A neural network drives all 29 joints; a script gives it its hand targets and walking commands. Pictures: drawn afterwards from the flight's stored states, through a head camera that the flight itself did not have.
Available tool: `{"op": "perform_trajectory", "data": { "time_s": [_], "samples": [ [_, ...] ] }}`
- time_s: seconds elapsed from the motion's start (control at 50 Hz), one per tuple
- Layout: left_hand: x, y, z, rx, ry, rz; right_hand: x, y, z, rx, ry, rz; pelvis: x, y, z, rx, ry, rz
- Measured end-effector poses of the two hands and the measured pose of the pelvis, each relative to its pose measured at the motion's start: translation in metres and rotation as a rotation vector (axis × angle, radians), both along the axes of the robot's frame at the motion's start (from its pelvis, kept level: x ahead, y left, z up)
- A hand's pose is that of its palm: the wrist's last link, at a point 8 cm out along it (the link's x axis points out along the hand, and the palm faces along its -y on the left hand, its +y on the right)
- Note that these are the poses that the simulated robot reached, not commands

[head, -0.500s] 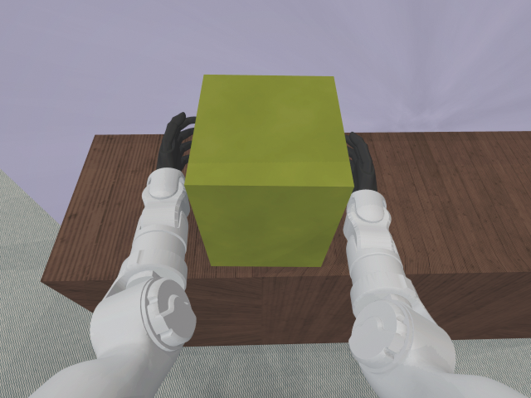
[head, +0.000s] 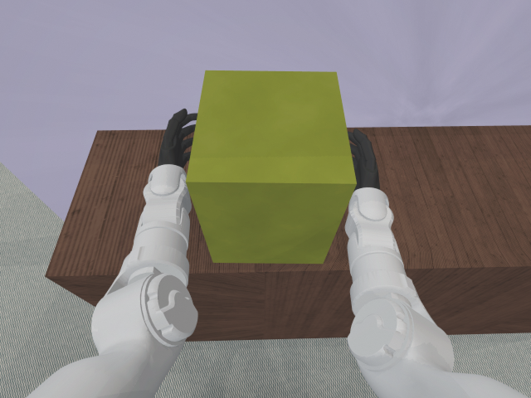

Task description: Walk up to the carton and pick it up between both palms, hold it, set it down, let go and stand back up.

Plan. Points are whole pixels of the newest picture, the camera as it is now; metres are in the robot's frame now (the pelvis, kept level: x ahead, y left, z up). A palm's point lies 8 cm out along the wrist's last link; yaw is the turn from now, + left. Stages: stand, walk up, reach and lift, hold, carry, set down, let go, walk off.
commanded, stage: reach and lift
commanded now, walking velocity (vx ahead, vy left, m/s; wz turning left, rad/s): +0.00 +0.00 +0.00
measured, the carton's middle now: (269, 175) +0.45 +0.04 +0.03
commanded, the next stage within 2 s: none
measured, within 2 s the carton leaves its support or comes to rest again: leaves its support in 1.12 s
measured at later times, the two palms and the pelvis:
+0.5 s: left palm (173, 162) +0.43 +0.18 +0.08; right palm (363, 184) +0.42 -0.11 +0.06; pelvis +0.00 +0.00 +0.00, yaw +0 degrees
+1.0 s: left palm (178, 169) +0.42 +0.17 +0.08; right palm (371, 194) +0.40 -0.12 +0.06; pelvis -0.01 +0.00 +0.00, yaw +0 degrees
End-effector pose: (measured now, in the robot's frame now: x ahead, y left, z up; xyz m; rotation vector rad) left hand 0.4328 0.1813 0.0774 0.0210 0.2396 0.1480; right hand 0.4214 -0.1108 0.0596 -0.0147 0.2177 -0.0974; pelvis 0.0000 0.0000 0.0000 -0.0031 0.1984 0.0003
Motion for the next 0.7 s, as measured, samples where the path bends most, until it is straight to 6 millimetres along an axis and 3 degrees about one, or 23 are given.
{"op": "perform_trajectory", "data": {
  "time_s": [0.7],
  "samples": [
    [-0.0029,-0.0014,0.0022,0.041,-0.010,-0.008,-0.0051,-0.0016,-0.0014,0.001,-0.040,-0.006,0.0009,-0.0034,0.0002,-0.004,0.005,0.010]
  ]
}}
